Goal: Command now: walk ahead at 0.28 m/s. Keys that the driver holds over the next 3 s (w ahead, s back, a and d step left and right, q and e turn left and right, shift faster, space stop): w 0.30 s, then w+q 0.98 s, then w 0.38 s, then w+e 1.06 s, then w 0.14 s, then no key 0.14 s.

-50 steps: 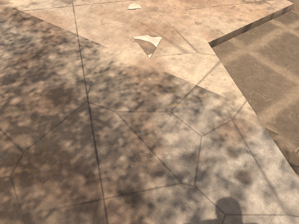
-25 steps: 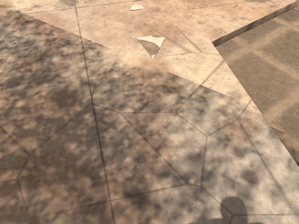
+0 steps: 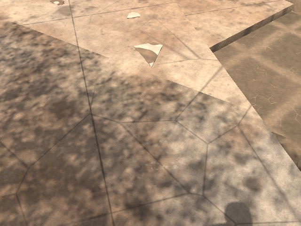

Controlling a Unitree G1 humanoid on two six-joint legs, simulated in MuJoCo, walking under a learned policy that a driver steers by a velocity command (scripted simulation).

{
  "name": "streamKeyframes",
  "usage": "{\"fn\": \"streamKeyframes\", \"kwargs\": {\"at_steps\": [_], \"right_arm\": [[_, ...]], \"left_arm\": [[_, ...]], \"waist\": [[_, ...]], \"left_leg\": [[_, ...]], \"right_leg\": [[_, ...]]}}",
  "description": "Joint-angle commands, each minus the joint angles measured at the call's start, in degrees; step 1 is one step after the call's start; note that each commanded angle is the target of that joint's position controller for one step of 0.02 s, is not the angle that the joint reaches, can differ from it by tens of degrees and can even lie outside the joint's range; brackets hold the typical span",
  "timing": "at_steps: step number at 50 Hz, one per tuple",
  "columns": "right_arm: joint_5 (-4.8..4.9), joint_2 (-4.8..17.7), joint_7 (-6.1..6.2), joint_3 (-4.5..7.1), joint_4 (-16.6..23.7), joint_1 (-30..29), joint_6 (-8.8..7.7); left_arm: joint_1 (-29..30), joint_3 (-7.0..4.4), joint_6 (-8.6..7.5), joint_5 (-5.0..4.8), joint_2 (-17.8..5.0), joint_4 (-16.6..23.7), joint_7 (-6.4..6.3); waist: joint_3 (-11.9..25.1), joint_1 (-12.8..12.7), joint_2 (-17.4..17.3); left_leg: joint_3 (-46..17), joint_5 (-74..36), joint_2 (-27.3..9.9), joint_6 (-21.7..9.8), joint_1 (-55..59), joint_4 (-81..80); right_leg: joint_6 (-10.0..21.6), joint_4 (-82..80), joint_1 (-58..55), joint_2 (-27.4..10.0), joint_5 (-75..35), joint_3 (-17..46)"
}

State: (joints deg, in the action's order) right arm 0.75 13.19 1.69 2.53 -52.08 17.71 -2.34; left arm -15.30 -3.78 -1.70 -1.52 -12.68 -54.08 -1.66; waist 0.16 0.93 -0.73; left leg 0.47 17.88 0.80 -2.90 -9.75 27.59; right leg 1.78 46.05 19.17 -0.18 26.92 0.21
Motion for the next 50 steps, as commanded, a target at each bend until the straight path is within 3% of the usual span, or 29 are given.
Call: {"fn": "streamKeyframes", "kwargs": {"at_steps": [1,4,5,6,7,8,9,10,12,14,19,25,26,28,29,30,31,32,33,34,35,36,37,38,40,43,46,50], "right_arm": [[0.87,10.3,0.03,2.48,3.1,-1.8,-1.39],[1.72,11.1,-0.34,2.74,2.5,-3.3,-0.54],[1.53,10.1,-0.47,2.45,2.2,-2.7,-0.35],[1.13,8.0,-0.67,1.73,2.2,-3.1,-0.51],[0.27,3.8,-1.20,0.38,3.3,-5.1,-0.93],[0.27,1.4,-1.13,-0.16,6.4,-5.5,-2.29],[2.08,5.7,-1.07,0.79,7.0,-6.8,-3.07],[2.84,8.0,-1.40,1.22,7.3,-7.9,-3.62],[1.00,8.1,-1.62,1.58,5.8,-6.9,-3.86],[0.21,7.0,-2.23,1.59,5.2,-7.1,-3.51],[0.42,3.7,-2.74,0.35,7.9,-15.1,-2.47],[1.06,3.4,-4.67,-0.49,11.9,-23.6,-2.45],[1.03,3.8,-5.13,-0.45,12.5,-24.1,-2.56],[0.77,5.3,-5.86,0.19,13.0,-22.6,-2.70],[0.69,6.8,-5.97,0.95,12.6,-19.4,-2.54],[0.87,9.1,-5.90,2.31,10.8,-11.6,-2.35],[1.04,12.3,-5.26,4.05,8.4,-2.2,-1.96],[0.16,18.5,-4.24,5.72,7.8,5.6,-1.51],[0.61,17.1,-4.04,4.97,7.9,5.5,-1.41],[0.06,13.3,-3.73,3.99,7.6,4.0,-1.55],[0.08,11.4,-3.53,3.49,8.3,0.3,-1.90],[0.00,10.2,-3.65,2.98,9.4,-4.2,-2.26],[-0.55,9.0,-3.63,2.52,10.5,-7.1,-2.53],[-0.86,8.6,-3.56,2.34,11.1,-8.5,-2.53],[-0.29,9.0,-3.12,2.48,11.1,-7.9,-2.65],[-0.05,11.3,-1.92,3.16,10.8,-4.8,-2.63],[0.59,12.0,-1.29,3.41,10.2,-1.3,-1.97],[1.15,11.6,-0.92,3.35,9.2,2.6,-1.11]], "left_arm": [[6.6,-0.78,-3.07,-0.30,-4.8,4.6,1.11],[0.1,-0.89,-3.60,0.06,-3.5,0.7,1.83],[-3.9,-1.31,-3.32,0.06,-4.0,-1.3,1.77],[-8.3,-1.78,-3.05,-0.16,-4.8,-2.7,1.51],[-14.2,-2.56,-3.18,0.01,-8.2,-3.3,0.91],[-18.5,-3.70,-3.65,0.43,-15.8,-3.2,1.41],[-15.1,-2.64,-4.49,1.36,-12.9,-2.9,1.88],[-9.6,-1.49,-5.12,1.23,-9.5,-1.0,2.14],[-3.6,-0.28,-5.13,1.18,-7.4,0.8,2.61],[-5.4,0.39,-4.60,1.48,-5.9,0.1,2.40],[-8.8,0.38,-4.12,1.97,-8.0,-1.1,0.88],[-11.2,0.30,-4.01,1.27,-8.9,-2.5,0.63],[-10.9,0.17,-3.70,1.22,-9.1,-2.4,0.64],[-9.3,-0.30,-2.99,1.41,-10.7,-1.5,0.45],[-8.9,-0.60,-2.45,1.61,-11.7,-1.0,0.18],[-8.1,-0.76,-1.66,1.96,-12.2,-0.3,-0.15],[-7.8,-0.57,-1.37,2.13,-12.3,0.7,-0.47],[-11.9,1.08,-2.49,3.07,-7.4,3.5,0.16],[-13.0,2.57,-5.13,2.42,-4.2,3.7,1.40],[-5.9,0.86,-7.15,0.03,-9.8,5.7,2.10],[-1.2,0.78,-8.04,-0.92,-10.9,7.8,2.00],[0.3,0.59,-8.17,-0.06,-10.5,8.1,1.41],[-0.3,0.01,-7.53,0.97,-10.8,8.1,0.87],[-1.3,-0.12,-6.62,1.52,-10.3,8.4,0.77],[-1.5,-0.01,-5.25,2.35,-8.6,9.6,0.64],[5.6,0.31,-4.65,2.93,-7.9,13.0,0.27],[12.8,1.11,-5.16,2.48,-6.2,15.4,0.75],[17.2,0.62,-5.74,1.23,-8.5,17.8,1.77]], "waist": [[-6.3,0.8,-5.3],[-2.7,-2.9,-5.0],[-1.7,-4.3,-4.2],[-0.7,-6.4,-2.7],[0.4,-8.9,7.2],[2.3,-8.5,18.4],[-0.6,-7.0,12.1],[-5.0,-5.1,8.5],[-5.8,-2.6,5.9],[-5.0,-2.3,6.4],[-5.9,-4.1,4.9],[-8.3,-5.4,4.3],[-8.2,-5.0,4.2],[-5.2,-2.9,5.6],[-2.1,-0.9,6.9],[2.6,3.2,7.6],[7.6,7.6,6.2],[16.7,6.6,-6.1],[24.6,4.6,-11.3],[18.1,6.4,-8.0],[10.3,4.9,-4.2],[5.3,2.0,1.9],[3.2,-0.5,2.2],[2.1,-2.2,1.0],[0.9,-3.2,-0.7],[-1.4,-1.4,-1.2],[-1.2,1.8,-2.3],[-0.3,3.3,-3.6]], "left_leg": [[-21.4,12.6,-17.2,-9.8,2.2,-19.8],[-10.5,6.6,-11.0,-7.6,-6.6,-15.0],[-9.2,7.5,-9.7,-6.9,-10.2,-11.8],[-7.5,6.9,-8.1,-5.3,-14.0,-6.2],[-1.4,4.8,-3.4,-1.3,-21.4,12.3],[0.0,13.6,2.6,0.6,-33.9,28.6],[-5.2,14.3,-1.1,-0.4,-39.7,38.6],[-6.4,7.8,-4.2,-1.9,-42.8,40.9],[-5.3,-2.0,-7.3,-1.8,-39.7,37.1],[-3.4,-8.1,-7.9,-0.3,-35.6,33.0],[-0.5,-18.8,-6.5,2.5,-33.9,18.8],[0.5,-23.1,-4.2,-0.5,-29.7,6.2],[0.9,-21.4,-3.8,-1.4,-29.6,5.3],[3.5,-16.2,-1.2,-3.6,-25.1,5.3],[5.1,-13.2,0.8,-4.7,-20.6,6.1],[6.5,-12.0,3.4,-6.0,-11.5,5.6],[3.3,-13.4,3.1,-8.2,4.1,4.3],[-22.0,-8.4,-11.8,-16.6,28.9,4.4],[-50.2,2.2,-21.5,-23.7,37.3,-8.7],[-44.4,3.9,-18.9,-19.4,32.9,-11.3],[-35.4,0.0,-16.6,-16.8,23.5,-12.0],[-29.0,-6.2,-14.0,-15.3,12.9,-13.3],[-24.4,-11.0,-11.8,-14.4,5.6,-14.5],[-22.7,-12.9,-10.4,-14.4,0.7,-15.9],[-19.4,-16.5,-9.2,-15.1,-5.2,-17.4],[-15.5,-17.8,-6.5,-13.8,-9.4,-17.8],[-13.7,-14.4,-4.0,-10.6,-10.1,-15.6],[-19.8,-10.2,-6.5,-9.4,-3.2,-10.6]], "right_leg": [[1.5,-3.2,11.5,-4.0,-0.2,0.9],[-0.1,-16.6,-8.6,0.9,-14.6,-5.3],[-0.6,-17.8,-15.0,2.6,-15.9,-6.3],[-0.1,-19.3,-20.9,1.8,-14.2,-4.4],[3.4,-27.0,-26.9,-8.8,-5.7,11.0],[12.8,-35.2,-32.1,-21.5,2.5,36.8],[16.6,-38.0,-27.6,-24.5,14.6,43.1],[14.3,-38.5,-24.7,-22.0,15.2,37.6],[9.8,-38.9,-20.7,-16.5,1.0,24.9],[7.9,-39.8,-18.6,-12.8,-11.4,16.3],[7.6,-40.9,-16.4,-10.6,-26.7,4.3],[6.6,-41.1,-20.7,-13.3,-30.1,-2.7],[6.2,-39.6,-22.9,-14.0,-33.7,-3.6],[5.1,-32.9,-26.7,-14.8,-53.2,-5.5],[4.4,-26.9,-28.2,-14.8,-64.9,-6.3],[3.4,-16.1,-27.4,-13.8,-72.7,-7.9],[1.5,-2.1,-18.3,-12.0,-69.2,-8.7],[-1.9,21.3,5.7,-5.3,-40.5,-8.7],[-2.8,35.6,19.3,4.4,3.9,1.8],[-0.9,38.4,25.7,0.4,1.0,7.6],[0.2,35.2,26.5,-2.4,-3.9,6.3],[0.1,29.7,23.7,-4.6,-7.4,5.6],[-0.4,25.3,19.2,-6.4,-9.5,5.7],[-0.9,23.3,16.1,-7.2,-10.0,5.8],[-2.9,18.5,14.4,-7.5,-11.2,4.5],[-5.2,5.5,15.3,-6.0,-21.5,2.9],[-5.4,-9.4,10.5,-2.6,-32.9,2.2],[-4.9,-16.7,8.8,-0.8,-32.4,4.4]]}}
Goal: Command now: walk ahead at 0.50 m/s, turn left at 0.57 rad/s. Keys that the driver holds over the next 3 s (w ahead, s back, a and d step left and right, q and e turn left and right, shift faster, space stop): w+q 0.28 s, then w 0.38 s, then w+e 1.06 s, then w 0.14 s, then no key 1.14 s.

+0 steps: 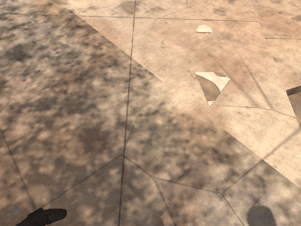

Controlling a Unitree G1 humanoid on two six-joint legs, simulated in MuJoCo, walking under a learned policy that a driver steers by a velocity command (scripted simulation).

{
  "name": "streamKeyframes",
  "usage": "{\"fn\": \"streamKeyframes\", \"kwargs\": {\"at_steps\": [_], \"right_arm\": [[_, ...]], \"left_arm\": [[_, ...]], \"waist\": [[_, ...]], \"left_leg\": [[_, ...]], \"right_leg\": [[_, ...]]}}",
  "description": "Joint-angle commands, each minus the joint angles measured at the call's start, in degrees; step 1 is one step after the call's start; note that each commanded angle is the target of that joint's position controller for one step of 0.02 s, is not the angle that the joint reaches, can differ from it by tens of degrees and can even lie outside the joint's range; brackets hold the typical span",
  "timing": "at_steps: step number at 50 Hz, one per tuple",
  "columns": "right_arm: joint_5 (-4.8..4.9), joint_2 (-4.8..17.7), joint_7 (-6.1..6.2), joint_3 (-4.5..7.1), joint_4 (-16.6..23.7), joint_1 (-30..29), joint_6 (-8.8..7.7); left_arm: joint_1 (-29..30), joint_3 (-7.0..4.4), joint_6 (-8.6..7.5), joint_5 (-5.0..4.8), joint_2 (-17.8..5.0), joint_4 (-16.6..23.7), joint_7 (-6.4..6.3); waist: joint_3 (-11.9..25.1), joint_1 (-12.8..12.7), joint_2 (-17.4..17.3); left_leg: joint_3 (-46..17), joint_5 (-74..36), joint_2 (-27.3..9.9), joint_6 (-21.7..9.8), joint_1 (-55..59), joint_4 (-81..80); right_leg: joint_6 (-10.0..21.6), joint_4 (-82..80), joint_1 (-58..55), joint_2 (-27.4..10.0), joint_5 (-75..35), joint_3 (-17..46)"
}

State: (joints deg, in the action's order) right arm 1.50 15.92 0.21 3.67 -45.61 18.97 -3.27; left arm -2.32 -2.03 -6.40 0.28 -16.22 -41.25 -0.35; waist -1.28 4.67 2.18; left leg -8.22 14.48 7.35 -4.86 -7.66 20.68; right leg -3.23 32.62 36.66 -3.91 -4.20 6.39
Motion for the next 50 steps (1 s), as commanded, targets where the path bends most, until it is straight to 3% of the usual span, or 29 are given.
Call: {"fn": "streamKeyframes", "kwargs": {"at_steps": [1,3,4,5,6,7,8,9,10,11,13,18,22,26,28,29,30,31,32,33,34,35,36,37,39,41,46,50], "right_arm": [[0.30,8.7,0.72,2.18,2.8,1.6,0.05],[-0.15,8.9,0.93,2.35,3.3,1.0,0.51],[-0.30,7.9,0.85,1.99,3.7,0.4,0.68],[-0.73,5.0,0.53,0.88,4.5,0.1,0.47],[-0.36,1.2,0.36,-0.27,5.8,5.3,-0.03],[0.70,3.0,0.26,-0.55,6.9,8.6,-0.50],[1.20,8.7,0.35,0.84,6.0,5.1,-0.23],[0.58,9.7,0.37,1.28,7.0,-0.1,0.20],[-0.07,8.8,0.30,1.34,7.8,-2.4,0.42],[-0.25,7.9,0.08,1.55,8.2,-3.2,0.66],[0.27,5.2,-0.36,1.21,8.5,-2.2,1.40],[-0.54,2.4,-0.66,0.18,10.7,-6.4,1.41],[-0.68,1.3,-2.05,-0.77,12.3,-14.3,0.09],[-0.23,2.6,-2.89,-0.66,14.7,-19.5,-0.37],[-0.51,4.4,-2.96,0.13,14.6,-17.2,-0.50],[-0.80,6.1,-2.75,1.16,12.9,-11.1,-0.53],[-0.94,9.1,-2.18,2.76,10.0,-2.3,-0.32],[-1.32,14.4,-1.03,4.17,8.3,8.0,0.22],[-1.45,17.2,-1.27,3.95,8.3,7.1,0.17],[-1.07,11.7,-1.52,2.73,8.5,6.2,-0.15],[-1.05,9.6,-1.53,1.97,8.5,2.7,-0.49],[-1.12,7.8,-1.62,1.40,8.5,-1.1,-0.77],[-1.43,5.9,-1.82,0.95,8.6,-3.9,-1.06],[-1.93,5.1,-1.86,0.80,8.4,-5.3,-1.52],[-2.06,5.0,-1.83,1.07,7.2,-6.0,-2.75],[-2.53,5.7,-1.41,1.44,5.8,-5.3,-3.42],[-2.36,6.9,-0.28,1.65,3.7,-4.5,-3.34],[-1.62,8.4,0.28,2.15,1.2,-0.5,-2.33]], "left_arm": [[4.2,-1.44,-1.31,-0.65,-5.8,5.3,0.76],[1.8,-2.07,-1.89,-0.83,-7.2,5.1,1.04],[-2.9,-2.69,-2.15,-0.69,-8.0,4.0,0.85],[-10.1,-3.54,-2.47,0.26,-10.3,3.1,0.45],[-18.0,-4.76,-2.12,1.35,-15.1,2.4,-0.06],[-21.0,-5.02,-1.14,0.04,-14.5,0.5,0.48],[-18.0,-3.62,-0.77,-0.34,-8.8,2.1,0.39],[-15.3,-2.99,-0.24,-0.21,-6.8,2.5,0.19],[-12.6,-2.51,0.05,0.13,-5.9,2.5,0.21],[-11.0,-2.12,0.12,0.40,-4.8,2.2,0.18],[-10.2,-2.20,-0.24,0.33,-4.5,1.5,0.33],[-12.7,-3.25,-0.74,0.02,-7.2,-1.3,0.80],[-14.6,-3.46,0.15,-1.15,-8.9,-3.2,0.72],[-18.5,-3.87,1.43,-2.16,-10.8,-5.9,0.76],[-18.1,-4.04,2.16,-2.45,-11.9,-6.6,0.55],[-17.3,-3.91,2.52,-2.60,-12.0,-6.8,0.38],[-18.0,-3.23,2.53,-2.15,-10.6,-6.8,0.11],[-18.1,-1.60,2.12,0.08,-6.8,-4.8,0.05],[-24.1,0.02,0.80,-0.36,-1.7,-4.1,0.74],[-19.0,-1.57,-0.07,-2.10,-8.0,-4.4,1.07],[-14.6,-1.98,-0.36,-3.23,-9.1,-2.8,1.19],[-13.1,-1.83,-0.19,-2.68,-8.2,-3.0,0.81],[-13.1,-2.06,0.36,-1.79,-7.8,-3.2,0.67],[-15.0,-2.07,1.21,-1.82,-7.0,-3.8,0.82],[-16.6,-1.89,2.73,-2.05,-4.9,-4.5,0.69],[-14.3,-1.96,3.45,-1.92,-4.4,-3.6,0.37],[-7.4,-1.57,2.92,-1.40,-2.9,-1.3,1.43],[-0.1,-0.72,2.77,-1.30,-1.6,2.2,2.89]], "waist": [[1.5,-0.9,-6.9],[2.1,-2.8,-8.7],[3.9,-5.3,-8.9],[10.2,-8.8,-6.7],[19.5,-9.0,5.1],[22.2,-7.9,17.9],[14.4,-9.3,8.8],[8.2,-9.5,3.8],[4.1,-8.3,1.6],[1.8,-6.9,2.5],[0.7,-5.5,4.4],[0.4,-5.6,1.2],[-1.5,-8.1,0.9],[-2.8,-8.7,2.1],[-0.9,-6.1,3.4],[2.9,-2.1,3.2],[8.6,1.7,2.2],[17.2,5.0,-7.1],[24.1,-0.3,-18.9],[20.0,2.3,-11.2],[11.7,1.4,-9.7],[7.8,-0.7,-5.6],[4.9,-2.6,-5.8],[4.4,-4.4,-7.4],[3.2,-5.8,-7.0],[0.9,-5.7,-5.7],[-1.6,-3.6,-5.0],[-4.2,-0.3,-3.7]], "left_leg": [[-13.1,-6.6,-13.9,-7.1,-2.9,-1.6],[-16.3,-8.5,-14.9,-6.2,-0.4,2.6],[-15.8,-10.5,-13.2,-5.0,-1.1,6.4],[-12.8,-10.0,-10.1,-3.1,-5.1,17.6],[-4.4,4.3,-2.5,1.2,-21.4,36.9],[-1.4,20.5,-2.9,2.6,-35.0,49.5],[-2.8,15.9,-6.5,3.2,-39.2,54.8],[-0.6,10.7,-8.4,3.6,-39.3,55.4],[0.1,7.0,-10.1,3.9,-37.6,53.1],[0.2,4.6,-11.7,4.0,-35.8,50.6],[2.0,2.7,-13.0,4.3,-32.5,48.4],[1.9,-5.7,-13.2,5.1,-33.7,35.3],[6.7,-14.4,-12.1,4.3,-29.2,20.4],[8.3,-9.7,-10.9,2.2,-28.0,13.7],[10.0,-6.0,-8.8,0.2,-22.0,10.7],[11.8,-8.0,-6.8,-1.3,-12.4,7.9],[11.4,-10.0,-6.5,-2.8,1.8,8.2],[-4.6,-14.2,-19.4,-6.8,20.0,10.3],[-31.5,-2.8,-30.2,-15.5,31.6,1.5],[-30.3,2.2,-28.8,-13.6,27.9,-1.8],[-20.8,-1.1,-27.1,-11.4,20.4,-2.6],[-14.4,-6.0,-24.7,-9.8,12.6,-4.0],[-9.5,-9.3,-22.6,-9.0,6.6,-6.0],[-6.3,-10.7,-21.6,-8.4,2.7,-8.1],[-1.6,-14.0,-21.2,-8.7,-1.2,-11.3],[2.7,-17.1,-21.1,-8.4,-1.9,-12.9],[11.9,-19.5,-19.3,-5.5,0.6,-14.2],[15.0,-21.4,-21.7,-4.7,7.5,-13.1]], "right_leg": [[0.7,-4.6,-9.0,3.1,1.2,-1.1],[2.5,-6.0,-12.5,3.4,7.2,-1.3],[4.1,-8.4,-19.0,3.4,7.7,-2.4],[7.4,-7.2,-31.8,-1.9,8.6,1.6],[14.6,-7.6,-53.5,-15.1,13.6,19.8],[19.4,-13.0,-59.3,-22.4,27.5,39.9],[17.0,-14.9,-53.1,-20.2,34.2,34.8],[14.5,-15.4,-45.8,-17.5,29.8,25.3],[13.7,-17.0,-38.8,-14.7,22.8,18.7],[13.1,-18.6,-34.4,-12.6,18.1,13.8],[13.0,-21.6,-29.7,-10.4,13.0,6.8],[15.3,-24.1,-30.7,-10.4,2.1,-1.5],[13.9,-24.5,-31.1,-9.0,1.3,-6.9],[13.1,-22.3,-37.4,-12.1,-1.4,-6.3],[11.8,-17.2,-39.6,-12.4,-13.0,-7.3],[10.5,-9.8,-38.4,-10.8,-21.9,-9.7],[8.6,1.3,-32.7,-8.1,-22.4,-12.1],[5.9,21.5,-18.2,-4.4,-0.3,-13.8],[3.7,37.6,0.4,5.0,38.2,-6.9],[4.2,42.6,6.4,2.0,37.4,-1.2],[4.9,42.0,9.2,-0.3,32.0,-2.3],[4.7,39.1,6.8,-2.7,26.9,-2.9],[4.3,36.1,4.3,-4.1,23.4,-2.7],[4.0,35.1,0.6,-5.2,20.8,-1.9],[3.1,33.8,-1.3,-4.8,18.1,-1.3],[2.3,30.6,1.7,-4.3,13.9,0.2],[2.5,14.3,2.7,-2.4,-1.1,-1.6],[4.2,6.0,4.7,-1.7,-1.6,-5.0]]}}
Over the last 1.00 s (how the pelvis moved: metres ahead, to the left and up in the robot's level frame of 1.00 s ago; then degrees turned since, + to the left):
0.48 0.03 0.00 20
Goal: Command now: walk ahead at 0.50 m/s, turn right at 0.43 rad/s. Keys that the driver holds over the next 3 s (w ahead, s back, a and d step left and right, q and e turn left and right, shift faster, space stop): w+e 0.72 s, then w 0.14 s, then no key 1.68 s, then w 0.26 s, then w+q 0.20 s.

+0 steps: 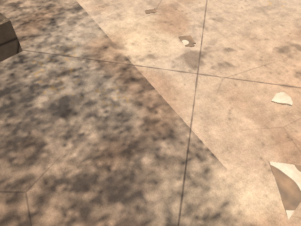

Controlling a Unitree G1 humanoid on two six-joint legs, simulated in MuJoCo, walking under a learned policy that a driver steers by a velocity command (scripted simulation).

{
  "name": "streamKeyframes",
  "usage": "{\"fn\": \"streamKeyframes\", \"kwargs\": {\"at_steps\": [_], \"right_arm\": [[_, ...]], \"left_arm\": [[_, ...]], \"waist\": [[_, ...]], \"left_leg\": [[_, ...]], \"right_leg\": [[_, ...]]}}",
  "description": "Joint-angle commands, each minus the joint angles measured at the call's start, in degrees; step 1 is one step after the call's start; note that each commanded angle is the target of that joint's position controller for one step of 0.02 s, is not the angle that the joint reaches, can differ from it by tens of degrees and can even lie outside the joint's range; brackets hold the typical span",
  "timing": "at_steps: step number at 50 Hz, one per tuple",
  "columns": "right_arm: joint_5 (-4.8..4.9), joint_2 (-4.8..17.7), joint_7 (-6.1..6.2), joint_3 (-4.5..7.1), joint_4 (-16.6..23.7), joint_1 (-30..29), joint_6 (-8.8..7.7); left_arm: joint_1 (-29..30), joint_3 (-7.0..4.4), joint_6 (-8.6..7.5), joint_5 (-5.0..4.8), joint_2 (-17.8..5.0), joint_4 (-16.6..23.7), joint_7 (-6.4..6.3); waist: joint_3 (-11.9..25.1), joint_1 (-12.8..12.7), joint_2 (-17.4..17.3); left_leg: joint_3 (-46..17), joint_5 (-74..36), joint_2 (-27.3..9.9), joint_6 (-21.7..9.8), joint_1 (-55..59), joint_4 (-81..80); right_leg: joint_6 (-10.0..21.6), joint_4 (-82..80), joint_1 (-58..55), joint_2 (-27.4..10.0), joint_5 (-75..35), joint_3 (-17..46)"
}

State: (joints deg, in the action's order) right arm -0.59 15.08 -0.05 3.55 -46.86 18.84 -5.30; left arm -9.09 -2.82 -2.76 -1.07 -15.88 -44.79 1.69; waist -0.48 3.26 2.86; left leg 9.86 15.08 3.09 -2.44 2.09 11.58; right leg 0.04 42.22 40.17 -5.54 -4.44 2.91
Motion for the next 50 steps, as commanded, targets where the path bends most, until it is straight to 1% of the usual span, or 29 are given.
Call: {"fn": "streamKeyframes", "kwargs": {"at_steps": [1,3,5,6,7,8,9,10,11,12,13,14,18,22,26,28,30,31,32,33,34,35,36,37,38,40,42,47,50], "right_arm": [[0.72,9.6,0.62,2.42,1.9,0.4,0.20],[1.17,10.4,0.91,2.71,1.4,0.6,1.30],[1.29,12.0,1.51,3.12,1.8,-0.7,2.25],[1.30,12.7,1.85,3.27,2.1,-1.2,2.78],[1.50,12.9,2.14,3.17,2.4,-2.2,3.14],[0.98,11.6,2.41,2.51,3.3,-1.8,2.70],[-1.00,2.5,1.25,-0.26,6.1,4.2,1.01],[0.86,6.4,0.16,-0.03,6.7,-0.4,-1.51],[2.97,9.1,-0.48,0.70,8.5,-6.1,-2.76],[2.55,8.5,-0.35,0.32,9.0,-7.7,-3.42],[1.08,8.6,0.06,0.61,8.6,-8.2,-3.46],[0.38,9.2,0.15,1.10,8.5,-7.2,-2.83],[-0.50,6.6,0.39,0.59,9.1,-7.3,-0.46],[-0.27,4.3,0.02,-0.53,11.0,-16.3,-0.57],[0.92,6.2,-0.87,0.02,12.5,-21.0,-1.37],[1.08,7.8,-1.19,0.77,12.5,-20.3,-1.92],[1.15,8.9,-1.05,1.73,11.2,-14.9,-2.50],[0.47,10.6,-0.66,2.58,10.3,-9.3,-2.81],[-0.25,13.8,-0.12,3.43,9.6,-0.8,-2.80],[-0.65,17.3,-0.64,4.30,7.4,2.8,-1.96],[0.59,11.5,-0.87,3.11,8.7,0.7,-1.71],[0.78,8.6,-0.55,2.30,9.1,-1.3,-1.29],[0.26,7.8,-0.47,1.80,9.3,-3.7,-0.95],[0.01,6.7,-0.47,1.42,8.6,-4.7,-0.78],[-0.37,6.1,-0.43,1.09,8.0,-5.0,-0.91],[0.02,5.7,-0.65,1.05,6.7,-4.5,-1.37],[0.39,7.4,-0.75,1.52,5.3,-3.8,-1.67],[1.01,9.8,-0.24,1.73,3.0,-4.3,-0.30],[1.66,10.9,-0.10,1.71,0.9,-1.1,0.64]], "left_arm": [[7.9,0.09,-0.88,0.03,-2.0,6.8,1.25],[9.1,-0.09,-0.88,-0.03,-2.5,8.6,2.11],[6.5,-0.96,-0.58,-0.08,-4.2,9.4,2.52],[2.1,-1.89,-0.35,-0.12,-5.8,8.8,2.45],[-6.1,-3.45,-0.27,-0.23,-8.4,7.1,1.97],[-15.2,-5.39,0.23,-0.24,-12.9,5.3,0.83],[-14.7,-6.28,0.11,-0.55,-18.7,5.5,0.22],[-16.8,-5.07,-0.57,-0.10,-14.8,6.9,0.26],[-15.0,-4.27,-1.02,0.36,-11.6,6.6,0.20],[-11.4,-3.81,-1.24,0.03,-10.0,7.1,0.10],[-7.4,-3.31,-1.21,0.09,-8.4,8.0,0.03],[-5.1,-2.71,-1.23,0.75,-6.9,9.1,-0.20],[-4.9,-3.19,-1.40,0.52,-8.9,9.2,-1.24],[-7.7,-3.58,-0.58,-0.14,-10.0,8.1,-2.35],[-11.3,-3.65,0.14,-0.58,-10.0,6.7,-2.53],[-11.3,-3.64,0.41,-0.49,-9.6,6.7,-2.70],[-9.7,-3.48,0.70,-0.28,-8.8,7.2,-2.72],[-9.3,-2.69,0.56,0.01,-6.5,7.8,-2.57],[-10.3,-1.36,0.36,1.02,-2.9,8.8,-2.45],[-17.7,-0.76,-0.11,-1.01,-1.5,10.6,-2.46],[-16.8,-1.86,0.03,-1.42,-7.8,8.7,-2.70],[-10.8,-2.63,0.38,-0.89,-10.2,9.4,-2.63],[-8.2,-2.64,0.64,-0.28,-9.4,9.8,-2.67],[-6.3,-2.64,0.53,0.26,-8.4,10.5,-2.45],[-6.7,-2.50,0.56,-0.07,-7.0,10.7,-2.08],[-7.3,-1.96,0.76,-0.42,-4.7,10.4,-1.78],[-4.9,-1.44,0.77,0.01,-3.5,11.2,-1.74],[1.7,-0.08,-0.66,1.00,-1.3,12.1,-0.67],[4.9,-0.41,-0.95,0.65,-2.2,12.9,0.06]], "waist": [[-5.2,1.4,-4.4],[-4.9,1.0,-5.0],[-1.5,-1.4,-7.4],[1.6,-4.1,-8.5],[5.9,-8.8,-7.8],[11.2,-12.9,-3.3],[15.5,-6.0,12.0],[23.7,-9.9,6.5],[15.9,-10.9,3.5],[10.1,-8.5,-1.2],[6.3,-5.9,-3.6],[5.0,-3.9,-2.8],[2.2,-2.0,-1.8],[0.9,-5.6,0.9],[1.2,-7.4,2.3],[1.3,-6.5,3.4],[2.4,-3.1,4.8],[6.5,-0.3,3.9],[14.4,2.6,-3.7],[18.9,-1.4,-24.1],[13.6,0.0,-16.0],[7.2,1.4,-10.8],[4.0,0.5,-6.9],[1.3,-0.2,-6.5],[0.7,-1.4,-8.1],[0.4,-2.1,-9.2],[-0.5,-2.2,-8.0],[-0.3,-1.1,-7.3],[1.4,0.0,-8.5]], "left_leg": [[-2.6,-23.6,-18.1,-6.9,0.3,-2.8],[-1.5,-31.0,-19.3,-6.0,4.3,0.8],[0.2,-50.3,-19.2,-4.5,5.9,8.2],[1.0,-58.7,-18.7,-3.8,5.6,15.2],[2.2,-59.4,-16.9,-2.3,1.6,26.3],[2.2,-44.6,-14.5,0.1,-11.0,42.7],[-1.8,12.8,-2.0,4.2,-38.1,63.8],[-15.5,19.0,-0.1,3.4,-45.3,71.2],[-16.8,13.8,-3.4,2.0,-49.8,69.9],[-16.2,8.8,-6.0,1.2,-48.5,64.6],[-15.6,6.4,-7.7,1.6,-45.2,59.3],[-15.9,4.8,-8.9,2.0,-40.9,56.8],[-13.4,0.1,-8.7,5.5,-37.1,46.1],[-12.3,-16.2,-5.3,6.7,-32.6,27.6],[-13.9,-18.4,-3.1,6.0,-29.7,19.1],[-14.9,-14.4,-2.9,4.6,-28.4,16.9],[-13.9,-11.8,-2.8,2.3,-21.2,14.0],[-15.5,-11.3,-5.6,0.0,-11.4,13.7],[-25.8,-7.8,-16.1,-3.5,3.2,14.1],[-53.2,7.6,-26.9,-12.2,17.0,7.6],[-54.3,18.8,-26.5,-10.9,13.9,5.3],[-44.8,15.9,-24.2,-8.6,7.6,5.1],[-37.7,7.9,-21.8,-7.4,1.3,4.3],[-33.1,2.0,-19.5,-7.5,-3.3,3.2],[-29.3,-1.4,-17.8,-7.3,-6.5,1.8],[-24.7,-5.4,-16.5,-8.4,-8.8,-0.4],[-22.0,-10.0,-17.0,-9.8,-8.9,-2.0],[-10.8,-34.7,-14.0,-8.0,-10.0,0.4],[-10.2,-36.3,-14.7,-6.6,-6.8,3.7]], "right_leg": [[1.5,-4.8,2.3,0.1,0.6,-2.3],[3.0,-6.3,2.3,1.2,5.9,-4.4],[5.2,-6.3,-4.2,4.7,12.0,-8.0],[6.5,-6.0,-10.4,7.1,14.6,-9.5],[8.5,-9.2,-22.2,9.4,12.5,-9.7],[11.6,-11.4,-39.8,5.3,10.5,-0.7],[22.3,-15.0,-59.7,-9.9,16.5,31.5],[25.5,-23.1,-65.0,-13.9,21.7,46.3],[22.1,-24.3,-60.5,-12.1,19.0,37.4],[19.8,-24.4,-51.7,-9.5,14.3,29.9],[18.4,-25.0,-43.3,-7.3,8.2,24.9],[18.0,-26.4,-37.7,-5.8,3.1,21.6],[17.9,-29.2,-27.0,-2.8,-4.3,15.0],[13.7,-27.9,-23.3,1.7,2.2,10.7],[12.1,-24.3,-27.3,-0.2,9.2,16.2],[11.3,-21.1,-30.7,-1.6,10.8,20.1],[9.7,-16.5,-30.9,-0.8,9.3,21.5],[7.9,-9.1,-28.5,2.0,8.2,19.3],[5.5,7.4,-21.1,6.2,18.7,13.5],[2.5,23.9,-1.3,11.9,39.7,7.5],[1.4,30.9,4.9,7.1,36.6,8.7],[1.0,32.4,6.2,5.4,31.2,7.1],[0.6,31.6,4.2,3.6,27.2,5.6],[0.4,29.0,3.1,2.3,24.6,5.6],[0.6,27.3,0.4,1.2,23.1,5.3],[0.4,24.0,-1.3,1.0,22.6,4.0],[-0.1,18.5,0.2,0.7,20.6,3.7],[-0.9,-0.9,-7.6,1.8,7.4,-1.9],[0.1,-7.5,-12.0,3.9,3.8,-2.7]]}}
Over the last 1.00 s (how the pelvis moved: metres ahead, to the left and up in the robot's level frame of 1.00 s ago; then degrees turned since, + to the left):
0.52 0.10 0.00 9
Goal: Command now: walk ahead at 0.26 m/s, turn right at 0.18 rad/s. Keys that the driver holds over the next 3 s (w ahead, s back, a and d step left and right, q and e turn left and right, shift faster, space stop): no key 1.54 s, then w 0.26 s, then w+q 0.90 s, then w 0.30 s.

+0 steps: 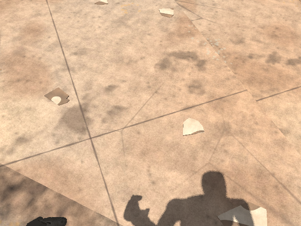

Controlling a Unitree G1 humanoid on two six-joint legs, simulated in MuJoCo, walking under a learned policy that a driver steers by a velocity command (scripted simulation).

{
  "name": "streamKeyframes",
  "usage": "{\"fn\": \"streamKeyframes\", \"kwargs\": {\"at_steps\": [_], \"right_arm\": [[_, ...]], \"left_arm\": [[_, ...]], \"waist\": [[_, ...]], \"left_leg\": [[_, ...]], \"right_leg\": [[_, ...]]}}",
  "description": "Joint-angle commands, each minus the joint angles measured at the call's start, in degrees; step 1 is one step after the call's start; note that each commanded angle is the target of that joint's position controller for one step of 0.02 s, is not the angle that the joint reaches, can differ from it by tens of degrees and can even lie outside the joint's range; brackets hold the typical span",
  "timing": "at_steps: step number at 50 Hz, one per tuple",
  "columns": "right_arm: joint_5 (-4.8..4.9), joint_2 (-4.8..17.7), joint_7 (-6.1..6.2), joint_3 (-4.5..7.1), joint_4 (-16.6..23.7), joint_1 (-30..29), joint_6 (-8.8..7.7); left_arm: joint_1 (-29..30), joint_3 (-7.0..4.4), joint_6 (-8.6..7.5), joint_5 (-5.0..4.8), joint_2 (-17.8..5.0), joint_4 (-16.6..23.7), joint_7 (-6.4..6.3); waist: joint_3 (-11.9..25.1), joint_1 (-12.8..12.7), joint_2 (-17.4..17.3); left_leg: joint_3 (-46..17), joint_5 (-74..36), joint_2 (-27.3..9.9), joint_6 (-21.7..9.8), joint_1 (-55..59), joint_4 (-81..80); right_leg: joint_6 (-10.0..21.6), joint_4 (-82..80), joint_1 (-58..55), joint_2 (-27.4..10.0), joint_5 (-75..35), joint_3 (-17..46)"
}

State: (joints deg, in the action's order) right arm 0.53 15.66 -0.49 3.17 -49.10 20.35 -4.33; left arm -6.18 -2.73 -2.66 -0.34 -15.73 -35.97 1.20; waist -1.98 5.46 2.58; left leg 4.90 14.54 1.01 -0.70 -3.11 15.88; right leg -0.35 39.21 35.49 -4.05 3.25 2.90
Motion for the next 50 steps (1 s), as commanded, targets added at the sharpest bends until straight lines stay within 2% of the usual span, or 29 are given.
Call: {"fn": "streamKeyframes", "kwargs": {"at_steps": [1,3,4,5,6,7,8,9,10,11,13,15,17,19,20,21,22,23,24,28,35,50], "right_arm": [[0.85,10.6,0.40,2.16,2.7,-2.8,-0.07],[1.47,10.9,0.65,2.20,2.5,-4.5,0.27],[1.09,9.3,0.68,1.67,2.1,-3.3,0.13],[-0.98,6.3,0.79,0.39,3.6,-2.7,-0.23],[-1.66,1.5,0.04,-1.71,2.5,6.7,-0.08],[-0.46,6.4,-0.19,-0.59,0.6,6.5,0.75],[0.64,8.3,-0.12,0.01,1.8,1.4,1.51],[0.44,7.5,0.54,-0.03,2.2,-1.8,2.29],[-0.21,7.4,1.21,0.17,2.2,-3.1,3.31],[-0.39,6.8,1.63,0.16,1.8,-2.2,4.26],[-0.65,4.8,2.33,-0.22,0.7,-0.4,5.14],[-0.92,4.1,2.59,-0.42,0.3,-1.5,5.45],[-1.09,4.1,2.46,-0.39,0.1,-2.8,5.60],[-2.08,3.9,2.11,-0.47,0.0,-3.6,5.48],[-2.67,4.9,2.10,-0.47,0.7,-4.6,5.34],[-2.26,8.2,2.39,0.08,1.6,-5.9,5.26],[-1.56,9.1,2.37,0.60,0.6,-7.9,5.11],[-1.70,6.4,2.21,-0.05,0.9,-9.4,4.57],[-2.02,4.8,2.20,-0.56,0.5,-9.9,4.03],[-1.13,4.7,2.06,-0.75,-1.2,-8.2,2.52],[-0.83,4.5,2.25,-0.96,-3.8,-7.4,2.98],[-0.82,3.5,2.43,-1.19,-8.4,-7.0,3.65]], "left_arm": [[2.0,-0.81,-1.05,0.01,-3.1,4.3,0.69],[-3.2,-1.88,-1.05,0.78,-4.9,2.6,0.50],[-7.3,-2.81,-0.98,1.26,-7.4,1.3,-0.04],[-13.2,-3.57,-0.72,2.40,-11.6,0.8,-0.84],[-11.4,-2.34,-0.23,3.05,-10.9,1.4,-1.06],[-11.8,-1.68,0.39,1.68,-7.2,0.9,-0.45],[-8.3,-1.19,0.53,0.93,-5.8,0.8,-0.10],[-4.9,-0.90,0.53,0.71,-5.0,0.5,-0.03],[-2.2,-0.66,0.52,0.83,-4.6,0.4,0.05],[0.1,-0.93,0.63,1.33,-5.3,0.2,0.02],[2.3,-1.16,0.74,2.13,-5.3,-0.4,-0.26],[2.3,-1.05,0.89,2.04,-4.7,-1.4,-0.67],[2.8,-0.86,1.24,1.66,-4.4,-2.5,-1.05],[2.1,-0.27,1.56,1.28,-2.9,-3.9,-1.16],[0.1,0.14,1.57,1.49,-1.8,-5.3,-1.13],[-1.6,-0.06,1.55,1.83,-2.3,-5.8,-1.05],[-2.5,-0.26,1.74,1.48,-2.2,-6.0,-1.40],[-1.1,-0.43,1.85,1.54,-3.2,-6.3,-1.79],[-1.2,-0.60,1.97,1.37,-3.0,-6.6,-2.07],[-2.7,-0.75,2.08,1.37,-2.7,-9.2,-2.29],[-3.1,-0.95,2.26,0.64,-2.7,-13.4,-2.49],[-2.0,-0.92,3.41,0.33,-3.4,-21.1,-3.49]], "waist": [[3.3,-2.8,-8.7],[5.9,-6.6,-8.2],[8.4,-8.3,-6.3],[15.5,-9.7,0.9],[23.5,-5.3,12.3],[26.1,-7.4,7.9],[18.5,-7.3,5.4],[13.9,-6.4,2.3],[10.7,-5.2,1.7],[9.3,-3.4,3.0],[8.9,-2.2,4.9],[9.6,-2.8,5.2],[8.9,-2.9,4.9],[6.6,-2.4,3.7],[4.3,-2.9,2.0],[1.6,-5.0,-2.7],[-0.1,-6.5,-9.6],[-1.1,-5.9,-9.8],[-0.5,-6.3,-10.2],[1.7,-5.5,-6.2],[3.6,-4.8,-2.9],[1.8,-5.2,-2.9]], "left_leg": [[-5.7,-35.8,-13.1,-7.7,-0.6,1.1],[-5.1,-37.8,-11.9,-5.5,-0.6,8.1],[-3.6,-36.1,-9.3,-3.5,-2.9,14.9],[-1.1,-17.8,-5.6,-0.4,-11.8,28.4],[-4.7,23.6,-0.9,3.1,-24.2,44.8],[-10.4,26.0,-2.9,3.6,-24.4,48.6],[-9.3,24.2,-4.2,4.0,-28.1,49.6],[-8.7,21.2,-5.4,4.2,-29.1,47.6],[-8.9,18.8,-6.4,4.7,-27.0,44.6],[-8.5,15.9,-6.7,5.2,-21.9,41.1],[-6.6,12.5,-5.4,5.7,-15.2,34.5],[-6.2,7.2,-5.0,5.1,-11.5,28.4],[-5.7,0.5,-4.5,4.1,-7.8,22.1],[-5.0,-4.8,-3.8,2.4,-3.2,14.8],[-7.7,-6.3,-6.0,1.0,-2.9,11.1],[-10.1,-3.4,-8.9,-0.7,-6.2,8.9],[-10.2,10.2,-8.0,-2.0,-15.2,6.8],[-10.1,13.9,-7.0,-1.4,-19.3,4.6],[-9.9,12.9,-6.9,-0.4,-20.3,3.9],[-8.4,1.2,-5.7,0.9,-14.6,7.2],[-7.0,-8.1,-4.6,0.4,-10.8,9.0],[-5.6,-8.5,-3.3,0.6,-9.6,7.1]], "right_leg": [[1.4,-6.4,-8.7,2.8,-3.0,-2.4],[3.8,-12.7,-17.7,4.7,-6.4,-3.4],[5.4,-14.9,-25.6,4.2,-14.0,-3.1],[8.9,-10.4,-39.6,-6.4,-39.6,7.3],[20.3,-9.1,-51.8,-20.2,-52.3,23.1],[20.6,-11.5,-48.0,-18.3,-40.5,24.1],[18.2,-13.7,-42.7,-14.8,-32.4,19.2],[16.0,-15.6,-37.0,-12.5,-25.4,16.6],[14.8,-17.8,-30.2,-11.2,-20.9,14.4],[13.8,-20.0,-23.5,-9.6,-17.0,11.9],[13.7,-21.9,-17.4,-7.5,-12.4,8.3],[13.4,-22.8,-16.3,-6.9,-5.0,7.3],[12.2,-23.2,-14.4,-6.2,6.5,7.0],[8.5,-23.2,-11.0,-3.8,21.1,6.3],[5.5,-22.6,-9.6,-2.0,26.3,5.8],[3.1,-20.1,-10.0,0.8,27.0,3.9],[1.5,-18.0,-15.6,3.6,21.0,0.0],[1.1,-15.4,-20.1,3.6,16.7,-0.3],[1.5,-14.4,-22.4,3.4,13.8,-0.5],[2.6,-13.8,-23.1,2.7,6.0,0.0],[2.3,-12.6,-25.6,2.4,-3.3,-0.4],[1.9,-13.7,-27.3,2.2,-3.1,-0.7]]}}
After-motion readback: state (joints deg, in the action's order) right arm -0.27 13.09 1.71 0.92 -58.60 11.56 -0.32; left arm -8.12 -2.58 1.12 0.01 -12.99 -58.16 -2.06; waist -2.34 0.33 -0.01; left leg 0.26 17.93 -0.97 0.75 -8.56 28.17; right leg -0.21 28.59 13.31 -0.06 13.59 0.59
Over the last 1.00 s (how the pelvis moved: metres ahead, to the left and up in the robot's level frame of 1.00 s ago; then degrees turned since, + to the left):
0.54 -0.11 0.00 -30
